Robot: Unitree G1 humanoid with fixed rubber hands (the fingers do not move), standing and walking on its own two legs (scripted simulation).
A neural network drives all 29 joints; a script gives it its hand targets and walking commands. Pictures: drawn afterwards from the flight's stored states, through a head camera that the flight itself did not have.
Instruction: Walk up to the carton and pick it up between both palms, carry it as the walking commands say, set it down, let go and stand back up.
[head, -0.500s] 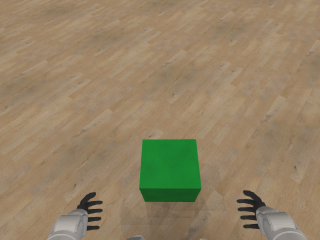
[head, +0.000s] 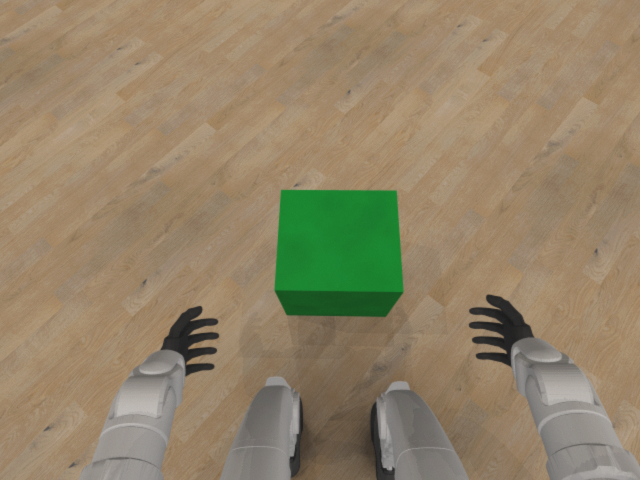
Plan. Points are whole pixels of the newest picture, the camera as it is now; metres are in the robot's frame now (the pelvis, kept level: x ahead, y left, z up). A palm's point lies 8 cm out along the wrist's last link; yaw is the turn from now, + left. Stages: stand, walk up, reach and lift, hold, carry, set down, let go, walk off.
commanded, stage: reach and lift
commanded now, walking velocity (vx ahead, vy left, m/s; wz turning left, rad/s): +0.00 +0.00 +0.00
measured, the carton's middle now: (337, 258) +0.55 -0.01 -0.57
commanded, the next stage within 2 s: none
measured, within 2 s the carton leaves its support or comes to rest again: neither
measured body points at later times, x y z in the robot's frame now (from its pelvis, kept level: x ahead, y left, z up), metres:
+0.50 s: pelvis -0.01 +0.01 -0.03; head +0.24 +0.01 +0.34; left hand +0.42 +0.23 -0.14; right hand +0.42 -0.24 -0.14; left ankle +0.07 +0.12 -0.68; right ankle +0.05 -0.13 -0.68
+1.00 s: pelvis +0.00 +0.00 -0.05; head +0.33 -0.01 +0.25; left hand +0.55 +0.22 -0.16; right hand +0.54 -0.25 -0.16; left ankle +0.07 +0.12 -0.68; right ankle +0.05 -0.13 -0.68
